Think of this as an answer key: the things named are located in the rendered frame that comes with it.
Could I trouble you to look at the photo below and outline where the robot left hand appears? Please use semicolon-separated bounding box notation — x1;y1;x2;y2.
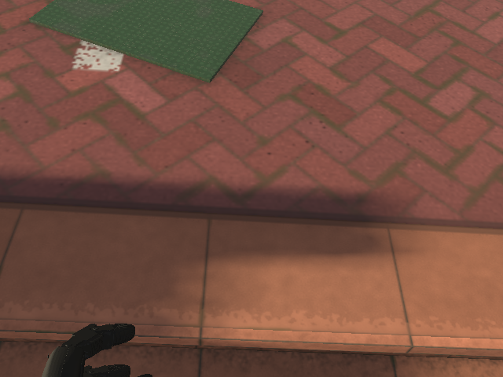
42;324;152;377

